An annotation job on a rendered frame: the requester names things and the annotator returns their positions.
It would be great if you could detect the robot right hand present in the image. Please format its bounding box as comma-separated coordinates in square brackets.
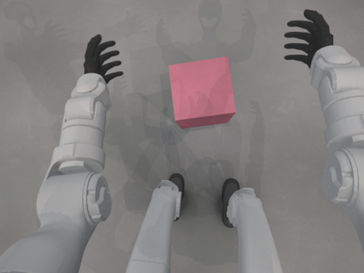
[284, 10, 333, 68]

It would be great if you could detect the left robot foot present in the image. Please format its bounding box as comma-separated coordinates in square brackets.
[169, 173, 184, 221]

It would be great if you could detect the left robot upper arm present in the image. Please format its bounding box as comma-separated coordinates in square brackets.
[0, 172, 112, 273]

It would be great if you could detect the robot left hand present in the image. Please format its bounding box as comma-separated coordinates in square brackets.
[84, 34, 123, 84]

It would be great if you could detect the robot right shin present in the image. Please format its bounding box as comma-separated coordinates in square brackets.
[226, 188, 262, 218]

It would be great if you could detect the left robot forearm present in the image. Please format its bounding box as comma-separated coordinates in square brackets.
[36, 73, 111, 221]

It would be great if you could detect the right robot upper arm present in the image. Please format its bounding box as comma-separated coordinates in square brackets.
[321, 148, 364, 253]

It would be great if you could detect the right robot forearm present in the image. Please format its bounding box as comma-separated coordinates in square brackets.
[310, 45, 364, 152]

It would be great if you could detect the carton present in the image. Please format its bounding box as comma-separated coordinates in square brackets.
[168, 56, 236, 129]

